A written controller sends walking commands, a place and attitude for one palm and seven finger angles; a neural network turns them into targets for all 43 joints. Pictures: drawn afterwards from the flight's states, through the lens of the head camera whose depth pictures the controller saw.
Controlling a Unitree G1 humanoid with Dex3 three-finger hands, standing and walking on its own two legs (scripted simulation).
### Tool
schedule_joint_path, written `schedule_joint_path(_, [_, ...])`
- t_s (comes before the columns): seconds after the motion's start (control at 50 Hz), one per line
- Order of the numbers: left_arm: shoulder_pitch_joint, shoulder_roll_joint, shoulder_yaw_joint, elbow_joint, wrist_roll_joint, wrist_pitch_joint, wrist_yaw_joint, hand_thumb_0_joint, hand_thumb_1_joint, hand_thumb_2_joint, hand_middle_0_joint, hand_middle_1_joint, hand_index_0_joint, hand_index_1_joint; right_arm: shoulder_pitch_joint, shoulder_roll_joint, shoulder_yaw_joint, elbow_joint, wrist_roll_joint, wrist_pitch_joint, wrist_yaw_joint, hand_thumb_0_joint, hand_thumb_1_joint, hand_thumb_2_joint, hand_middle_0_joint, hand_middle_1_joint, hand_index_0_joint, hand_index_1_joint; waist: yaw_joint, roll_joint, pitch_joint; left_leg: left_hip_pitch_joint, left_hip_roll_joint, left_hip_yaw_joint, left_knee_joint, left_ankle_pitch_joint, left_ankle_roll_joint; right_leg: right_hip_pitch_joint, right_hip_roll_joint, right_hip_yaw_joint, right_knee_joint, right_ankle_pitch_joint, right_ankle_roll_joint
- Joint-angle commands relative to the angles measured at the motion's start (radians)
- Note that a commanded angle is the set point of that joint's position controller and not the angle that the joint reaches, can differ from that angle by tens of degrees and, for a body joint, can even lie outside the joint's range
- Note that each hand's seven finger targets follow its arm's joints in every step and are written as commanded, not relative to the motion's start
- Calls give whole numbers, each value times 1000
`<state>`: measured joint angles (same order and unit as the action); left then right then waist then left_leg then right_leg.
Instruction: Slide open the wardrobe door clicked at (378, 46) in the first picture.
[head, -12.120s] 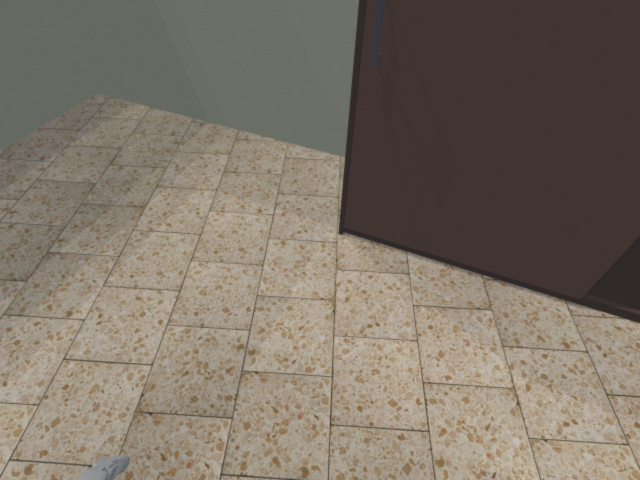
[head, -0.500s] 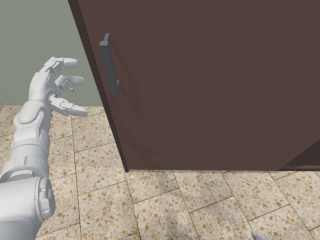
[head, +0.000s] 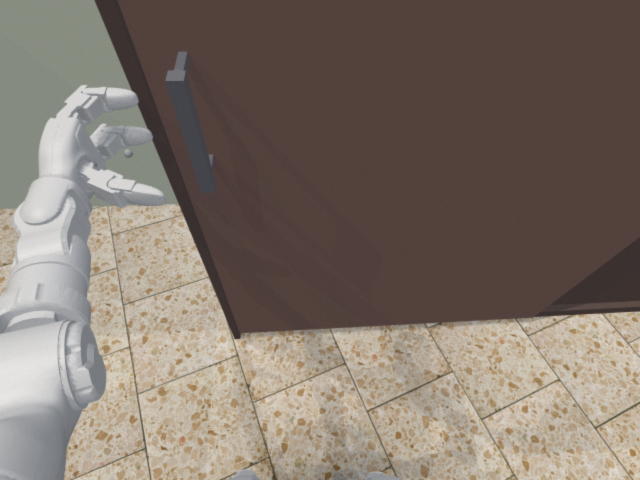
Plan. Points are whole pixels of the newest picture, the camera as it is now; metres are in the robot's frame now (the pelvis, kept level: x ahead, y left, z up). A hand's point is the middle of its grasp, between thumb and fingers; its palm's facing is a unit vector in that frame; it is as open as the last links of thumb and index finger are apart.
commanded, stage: move the hooked fingers beside the handle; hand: left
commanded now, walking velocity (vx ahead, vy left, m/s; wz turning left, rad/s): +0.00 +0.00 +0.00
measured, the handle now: (196, 129) +0.52 +0.14 +0.12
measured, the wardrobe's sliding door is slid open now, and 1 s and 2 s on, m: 0.00 0.00 0.00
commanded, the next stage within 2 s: feel for the door with the fingertips in 0.60 s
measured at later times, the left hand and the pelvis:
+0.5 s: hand (130, 162) +0.46 +0.21 +0.13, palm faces +0.02 -1.00 -0.01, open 14.0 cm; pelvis +0.00 -0.01 +0.00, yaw +1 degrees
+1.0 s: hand (166, 160) +0.47 +0.17 +0.12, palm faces +0.00 -1.00 +0.01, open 14.0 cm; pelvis +0.00 -0.01 +0.00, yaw +0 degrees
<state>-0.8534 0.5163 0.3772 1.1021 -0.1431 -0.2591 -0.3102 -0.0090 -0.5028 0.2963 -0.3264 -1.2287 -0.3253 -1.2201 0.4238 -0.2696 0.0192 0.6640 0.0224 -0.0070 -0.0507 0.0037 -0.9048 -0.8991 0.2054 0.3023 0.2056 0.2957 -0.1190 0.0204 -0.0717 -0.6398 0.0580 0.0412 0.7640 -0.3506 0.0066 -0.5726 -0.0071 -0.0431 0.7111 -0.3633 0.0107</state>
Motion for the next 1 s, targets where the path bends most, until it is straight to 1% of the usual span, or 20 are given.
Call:
schedule_joint_path(0.0, [-435, 228, 37, -240, -23, -59, -1, 0, -500, 300, -300, -1200, -300, -1200, 83, -179, -64, -86, -3, -21, -8, 0, -900, -900, 200, 300, 200, 300, 3, 56, -406, 353, -27, -62, -62, 374, 24, 69, 53, -7, -57, 364, -24])
schedule_joint_path(0.1, [-440, 217, 32, -291, -17, -75, 22, 0, -500, 300, -300, -1200, -300, -1200, 64, -166, -58, -93, -1, -20, -7, 0, -900, -900, 200, 300, 200, 300, 10, 115, -408, 382, -29, -64, -60, 389, 20, 58, 53, -6, -53, 359, -27])
schedule_joint_path(0.12, [-441, 240, 49, -295, -15, -77, 29, 0, -500, 300, -300, -1200, -300, -1200, 65, -169, -59, -90, -1, -19, -8, 0, -900, -900, 200, 300, 200, 300, 10, 81, -395, 367, -27, -65, -61, 384, 21, 64, 52, -7, -53, 361, -26])
schedule_joint_path(0.14, [-426, 215, 30, -287, -16, -72, 29, 0, -500, 300, -300, -1200, -300, -1200, 56, -165, -58, -95, 1, -19, -7, 0, -900, -900, 200, 300, 200, 300, 9, 97, -389, 362, -30, -57, -63, 368, 21, 65, 53, -5, -55, 358, -25])
schedule_joint_path(0.16, [-420, 232, 42, -284, -15, -73, 33, 0, -500, 300, -300, -1200, -300, -1200, 62, -169, -57, -97, 1, -17, -10, 0, -900, -900, 200, 300, 200, 300, 11, 54, -387, 350, -30, -63, -63, 367, 24, 79, 52, -9, -53, 356, -26])
schedule_joint_path(0.24, [-404, 170, -6, -249, -10, -47, 30, 0, -500, 300, -300, -1200, -300, -1200, 47, -164, -54, -104, 4, -15, -7, 0, -900, -900, 200, 300, 200, 300, 8, 81, -354, 340, -32, -58, -70, 341, 21, 58, 48, -7, -57, 345, -26])
schedule_joint_path(0.28, [-384, 217, 32, -238, -14, -44, 29, 0, -500, 300, -300, -1200, -300, -1200, 49, -169, -54, -106, 4, -12, -10, 0, -900, -900, 200, 300, 200, 300, 15, 50, -373, 323, -36, -51, -64, 348, 26, 92, 46, -1, -56, 373, -24])
schedule_joint_path(0.32, [-405, 216, 26, -227, -21, -42, 22, 0, -500, 300, -300, -1200, -300, -1200, 43, -168, -52, -111, 6, -10, -13, 0, -900, -900, 200, 300, 200, 300, 7, 2, -350, 286, -39, -45, -69, 313, 30, 117, 44, 5, -63, 379, -21])
schedule_joint_path(0.38, [-439, 213, 19, -304, -20, -72, 19, 0, -500, 300, -300, -1200, -300, -1200, 32, -165, -54, -114, 5, -16, -14, 0, -900, -900, 200, 300, 200, 300, 14, 87, -408, 343, -40, -50, -60, 333, 26, 103, 43, 8, -55, 374, -25])
schedule_joint_path(0.44, [-452, 165, -23, -281, -24, -77, 18, 0, -500, 300, -300, -1200, -300, -1200, 24, -159, -51, -106, 7, -17, -16, 0, -900, -900, 200, 300, 200, 300, -7, 76, -359, 339, -36, -53, -63, 299, 25, 66, 46, 6, -65, 336, -23])
schedule_joint_path(0.46, [-473, 148, -38, -272, -29, -78, 18, 0, -500, 300, -300, -1200, -300, -1200, 32, -161, -50, -102, 8, -19, -17, 0, -900, -900, 200, 300, 200, 300, -20, 33, -338, 320, -38, -57, -63, 282, 30, 68, 45, 3, -70, 326, -22])
schedule_joint_path(0.58, [-481, 179, -19, -223, -15, -57, 33, 0, -500, 300, -300, -1200, -300, -1200, 35, -166, -49, -89, 6, -20, -19, 0, -900, -900, 200, 300, 200, 300, -9, 79, -354, 308, -43, -62, -64, 261, 26, 56, 39, 5, -63, 303, -24])
schedule_joint_path(0.64, [-480, 224, 13, -197, -5, -57, 44, 0, -500, 300, -300, -1200, -300, -1200, 42, -170, -50, -89, 4, -19, -19, 0, -900, -900, 200, 300, 200, 300, -7, 40, -359, 272, -44, -56, -61, 246, 30, 79, 39, 13, -65, 308, -20])
schedule_joint_path(0.68, [-490, 254, 39, -224, -3, -74, 51, 0, -500, 300, -300, -1200, -300, -1200, 46, -169, -49, -95, 0, -19, -18, 0, -900, -900, 200, 300, 200, 300, 2, 48, -416, 285, -46, -54, -57, 276, 31, 112, 39, 16, -54, 342, -18])
schedule_joint_path(0.74, [-459, 177, -3, -262, -9, -92, 48, 0, -500, 300, -300, -1200, -300, -1200, 43, -157, -52, -102, 0, -24, -10, 0, -900, -900, 200, 300, 200, 300, 10, 87, -440, 331, -44, -50, -51, 329, 25, 105, 44, 10, -46, 377, -23])
schedule_joint_path(0.76, [-456, 164, -12, -275, -15, -99, 48, 0, -500, 300, -300, -1200, -300, -1200, 47, -159, -55, -101, -1, -24, -9, 0, -900, -900, 200, 300, 200, 300, 3, 71, -449, 344, -42, -54, -44, 356, 27, 109, 47, 6, -42, 395, -24])
schedule_joint_path(0.8, [-411, 155, -8, -289, -20, -91, 48, 0, -500, 300, -300, -1200, -300, -1200, 46, -160, -59, -102, 0, -20, -5, 0, -900, -900, 200, 300, 200, 300, 16, 78, -459, 350, -41, -49, -47, 375, 23, 120, 48, 7, -42, 415, -23])
schedule_joint_path(0.86, [-371, 107, -29, -252, -30, -58, 55, 0, -500, 300, -300, -1200, -300, -1200, 42, -157, -58, -105, 4, -15, -3, 0, -900, -900, 200, 300, 200, 300, 12, 28, -371, 299, -43, -40, -60, 332, 29, 117, 49, 0, -59, 393, -22])
schedule_joint_path(0.94, [-413, 124, -21, -265, -15, -35, 89, 0, -500, 300, -300, -1200, -300, -1200, 37, -156, -60, -103, 6, -11, -4, 0, -900, -900, 200, 300, 200, 300, 7, 6, -315, 260, -45, -34, -79, 260, 32, 108, 43, 8, -76, 350, -18])
schedule_joint_path(0.98, [-440, 133, -10, -306, -10, -55, 112, 0, -500, 300, -300, -1200, -300, -1200, 38, -151, -60, -103, 1, -16, -2, 0, -900, -900, 200, 300, 200, 300, 11, 26, -358, 287, -48, -37, -73, 278, 33, 118, 44, 12, -71, 359, -19])
